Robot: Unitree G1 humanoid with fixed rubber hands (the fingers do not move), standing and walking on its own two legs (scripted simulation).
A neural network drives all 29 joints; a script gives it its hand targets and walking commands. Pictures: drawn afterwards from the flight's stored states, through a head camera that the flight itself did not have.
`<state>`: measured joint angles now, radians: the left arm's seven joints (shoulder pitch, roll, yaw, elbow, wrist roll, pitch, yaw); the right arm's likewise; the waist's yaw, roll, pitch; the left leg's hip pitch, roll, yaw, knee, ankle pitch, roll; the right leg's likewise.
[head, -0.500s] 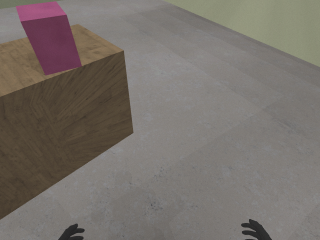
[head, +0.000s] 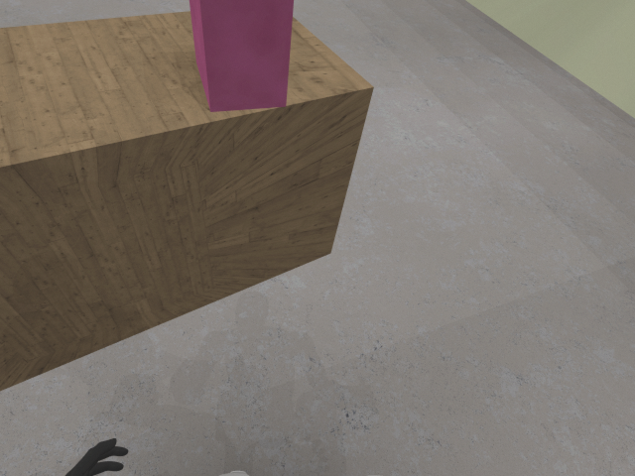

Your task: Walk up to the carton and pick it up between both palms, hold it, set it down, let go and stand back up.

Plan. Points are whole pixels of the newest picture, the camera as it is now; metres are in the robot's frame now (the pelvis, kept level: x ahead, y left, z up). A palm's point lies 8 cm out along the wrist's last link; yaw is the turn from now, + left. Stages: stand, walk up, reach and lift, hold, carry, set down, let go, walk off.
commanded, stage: walk up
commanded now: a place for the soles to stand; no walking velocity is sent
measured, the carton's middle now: (238, 32) +0.96 +0.19 +0.09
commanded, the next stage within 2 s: none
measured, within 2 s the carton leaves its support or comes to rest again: neither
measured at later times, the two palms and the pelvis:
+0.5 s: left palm (138, 347) +0.31 +0.25 -0.09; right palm (533, 406) +0.26 -0.34 -0.10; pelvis +0.19 -0.05 -0.01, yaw +7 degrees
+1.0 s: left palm (149, 315) +0.34 +0.24 -0.05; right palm (502, 275) +0.48 -0.35 -0.08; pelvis +0.34 -0.07 +0.01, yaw +16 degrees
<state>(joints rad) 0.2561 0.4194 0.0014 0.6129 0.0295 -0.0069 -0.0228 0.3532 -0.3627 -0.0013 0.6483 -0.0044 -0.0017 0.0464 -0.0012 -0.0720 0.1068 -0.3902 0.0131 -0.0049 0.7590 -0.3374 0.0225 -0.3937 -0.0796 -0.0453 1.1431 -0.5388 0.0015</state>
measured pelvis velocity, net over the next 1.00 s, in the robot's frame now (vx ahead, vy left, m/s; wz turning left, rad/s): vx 0.34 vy -0.07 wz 0.28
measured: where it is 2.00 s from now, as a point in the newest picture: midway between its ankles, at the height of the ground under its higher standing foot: (302, 376)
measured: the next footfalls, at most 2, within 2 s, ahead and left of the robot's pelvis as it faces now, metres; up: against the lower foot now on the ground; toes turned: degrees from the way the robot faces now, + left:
right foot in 0.48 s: +0.35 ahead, -0.11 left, +0.00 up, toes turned +3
left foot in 1.20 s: +0.46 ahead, +0.14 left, +0.00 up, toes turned +17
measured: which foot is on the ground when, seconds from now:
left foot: down 0.00-0.50, up 0.52-1.00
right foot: up 0.00-0.46, down 0.48-1.00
